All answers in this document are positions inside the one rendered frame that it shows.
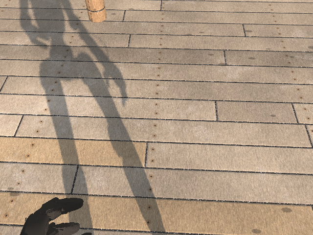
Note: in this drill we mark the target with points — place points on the left robot hand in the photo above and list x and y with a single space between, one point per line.
38 223

